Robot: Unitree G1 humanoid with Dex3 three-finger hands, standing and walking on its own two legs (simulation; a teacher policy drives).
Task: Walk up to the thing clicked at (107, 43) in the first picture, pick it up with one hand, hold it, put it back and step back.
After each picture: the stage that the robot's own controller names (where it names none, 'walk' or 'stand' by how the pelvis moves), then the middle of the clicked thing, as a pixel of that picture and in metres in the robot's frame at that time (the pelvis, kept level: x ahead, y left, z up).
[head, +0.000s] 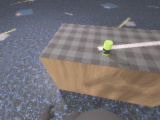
stand; (107, 47) +0.60 -0.08 +0.05
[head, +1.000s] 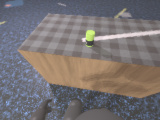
walk; (89, 38) +0.60 +0.09 +0.09
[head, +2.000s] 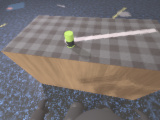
stand; (69, 39) +0.56 +0.23 +0.10
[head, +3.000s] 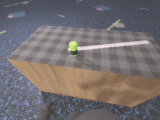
stand; (73, 48) +0.55 +0.20 +0.06
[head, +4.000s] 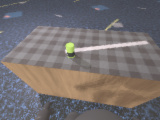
stand; (70, 50) +0.52 +0.22 +0.06
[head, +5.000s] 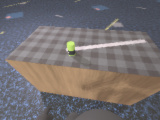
stand; (71, 48) +0.56 +0.22 +0.05
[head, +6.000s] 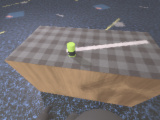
stand; (71, 49) +0.54 +0.22 +0.05
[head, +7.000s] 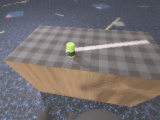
stand; (71, 50) +0.53 +0.22 +0.05
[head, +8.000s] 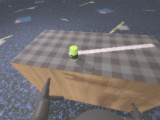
rise first; (74, 53) +0.52 +0.21 +0.06
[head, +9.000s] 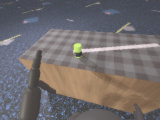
go down; (78, 50) +0.55 +0.20 +0.06
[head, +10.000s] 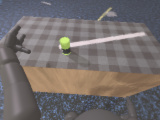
go down; (65, 46) +0.52 +0.20 +0.07
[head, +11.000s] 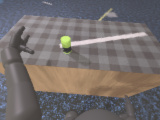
approach; (66, 45) +0.52 +0.19 +0.08
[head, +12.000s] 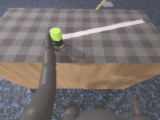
close; (57, 38) +0.54 +0.22 +0.11
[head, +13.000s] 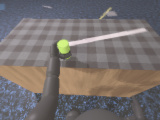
lift; (64, 49) +0.44 +0.18 +0.13
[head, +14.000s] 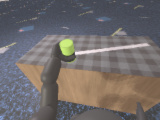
lift; (68, 51) +0.32 +0.16 +0.27
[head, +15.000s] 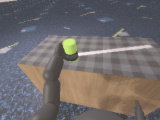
hold; (71, 50) +0.33 +0.15 +0.27
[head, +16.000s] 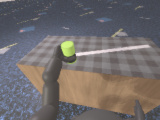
hold; (69, 52) +0.33 +0.16 +0.25
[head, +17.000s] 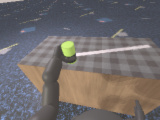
hold; (69, 53) +0.33 +0.16 +0.25
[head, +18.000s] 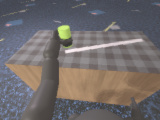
crouch; (65, 37) +0.45 +0.18 +0.27
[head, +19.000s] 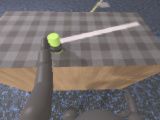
lower; (55, 43) +0.50 +0.21 +0.10
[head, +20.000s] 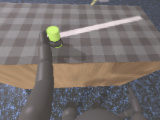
lower; (55, 37) +0.52 +0.21 +0.12
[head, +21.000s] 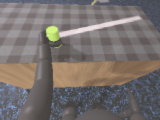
lower; (54, 37) +0.52 +0.21 +0.12
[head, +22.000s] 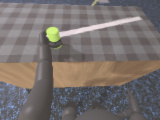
lower; (54, 38) +0.52 +0.21 +0.12
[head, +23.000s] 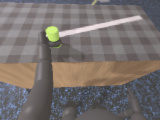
rest; (54, 37) +0.52 +0.21 +0.12
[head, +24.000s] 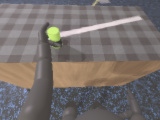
withdraw; (55, 38) +0.52 +0.21 +0.12
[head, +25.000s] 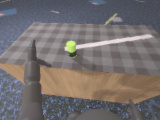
sink last; (71, 49) +0.49 +0.19 +0.09
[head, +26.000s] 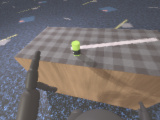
stand; (76, 48) +0.54 +0.20 +0.09
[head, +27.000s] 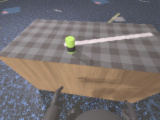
stand; (70, 45) +0.52 +0.20 +0.11
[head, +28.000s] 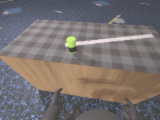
stand; (71, 45) +0.53 +0.19 +0.11
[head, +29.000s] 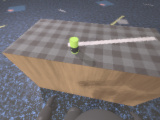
stand; (74, 45) +0.53 +0.19 +0.10
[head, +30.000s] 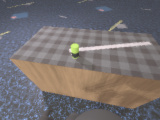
stand; (75, 51) +0.53 +0.19 +0.05
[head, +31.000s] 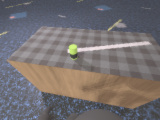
stand; (73, 52) +0.52 +0.20 +0.05
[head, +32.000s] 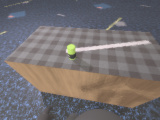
stand; (71, 52) +0.51 +0.21 +0.05
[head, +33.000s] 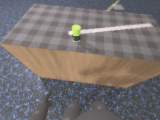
walk; (76, 33) +0.61 +0.17 +0.06
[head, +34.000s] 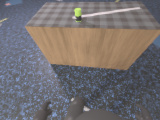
walk; (78, 15) +0.95 +0.25 +0.08
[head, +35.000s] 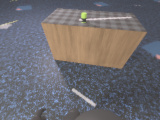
walk; (83, 17) +1.20 +0.21 +0.07
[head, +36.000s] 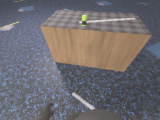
stand; (84, 20) +1.13 +0.20 +0.05
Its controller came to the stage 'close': yes
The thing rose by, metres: 0.21
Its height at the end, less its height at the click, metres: +0.00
